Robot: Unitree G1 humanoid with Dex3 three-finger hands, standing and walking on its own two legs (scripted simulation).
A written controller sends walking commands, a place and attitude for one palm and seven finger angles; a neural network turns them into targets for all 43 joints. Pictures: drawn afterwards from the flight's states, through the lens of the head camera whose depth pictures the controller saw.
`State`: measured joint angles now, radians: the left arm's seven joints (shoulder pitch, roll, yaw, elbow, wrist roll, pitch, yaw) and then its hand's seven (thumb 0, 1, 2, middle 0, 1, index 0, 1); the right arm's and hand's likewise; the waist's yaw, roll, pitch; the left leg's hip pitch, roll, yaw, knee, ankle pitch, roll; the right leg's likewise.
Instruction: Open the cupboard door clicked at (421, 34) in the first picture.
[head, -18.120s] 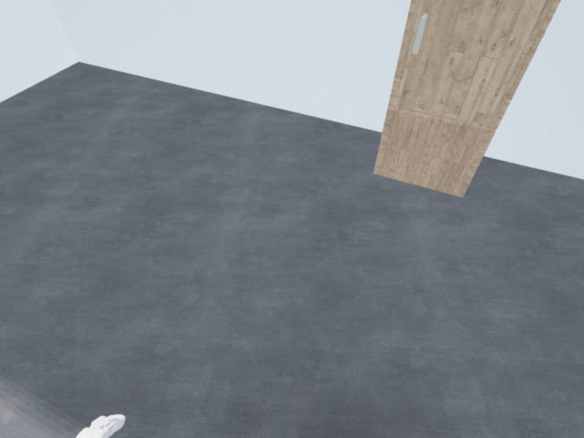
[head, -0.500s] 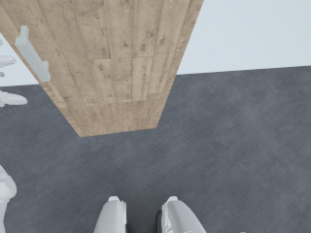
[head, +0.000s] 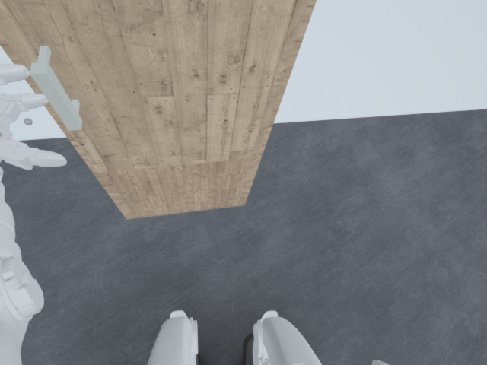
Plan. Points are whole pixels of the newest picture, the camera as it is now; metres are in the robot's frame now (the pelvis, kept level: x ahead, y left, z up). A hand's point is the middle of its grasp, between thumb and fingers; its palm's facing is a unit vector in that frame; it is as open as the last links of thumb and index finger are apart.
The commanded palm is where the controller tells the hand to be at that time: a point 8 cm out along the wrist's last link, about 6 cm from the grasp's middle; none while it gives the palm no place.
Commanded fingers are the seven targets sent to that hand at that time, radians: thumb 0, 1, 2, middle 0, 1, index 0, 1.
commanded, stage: slide the fingers in behind the handle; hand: left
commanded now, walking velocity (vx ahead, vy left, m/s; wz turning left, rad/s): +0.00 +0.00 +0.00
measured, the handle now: (60, 90) +0.53 +0.28 +0.06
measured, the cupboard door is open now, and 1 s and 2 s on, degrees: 0 0 1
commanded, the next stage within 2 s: close the thumb around the handle in 1.12 s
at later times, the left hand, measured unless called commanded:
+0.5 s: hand (54, 121) +0.47 +0.27 +0.06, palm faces +0.13 -0.99 +0.00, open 14.0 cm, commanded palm +0.44 +0.30 +0.06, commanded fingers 0.00 -0.50 0.30 -0.30 -1.20 -0.30 -1.20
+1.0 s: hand (73, 120) +0.47 +0.25 +0.06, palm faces +0.13 -0.99 +0.00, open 14.0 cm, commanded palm +0.44 +0.29 +0.06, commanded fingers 0.00 -0.50 0.30 -0.30 -1.20 -0.30 -1.20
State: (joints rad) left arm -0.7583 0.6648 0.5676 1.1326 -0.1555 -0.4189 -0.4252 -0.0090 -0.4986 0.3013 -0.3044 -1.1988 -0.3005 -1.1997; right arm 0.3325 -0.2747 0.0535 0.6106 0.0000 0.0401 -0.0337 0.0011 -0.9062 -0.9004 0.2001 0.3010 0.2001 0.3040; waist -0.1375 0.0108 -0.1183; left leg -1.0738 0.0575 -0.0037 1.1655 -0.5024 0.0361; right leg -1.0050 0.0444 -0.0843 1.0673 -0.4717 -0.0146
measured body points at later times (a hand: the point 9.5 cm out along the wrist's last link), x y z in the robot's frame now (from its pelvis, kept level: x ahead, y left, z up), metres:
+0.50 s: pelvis +0.01 +0.00 +0.01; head +0.14 +0.04 +0.44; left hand +0.45 +0.32 +0.06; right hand +0.05 -0.26 -0.10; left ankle +0.02 +0.09 -0.65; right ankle +0.02 -0.12 -0.65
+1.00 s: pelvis +0.01 +0.00 +0.01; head +0.13 +0.02 +0.44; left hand +0.46 +0.30 +0.06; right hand +0.06 -0.27 -0.11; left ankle +0.02 +0.09 -0.65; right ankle +0.02 -0.12 -0.65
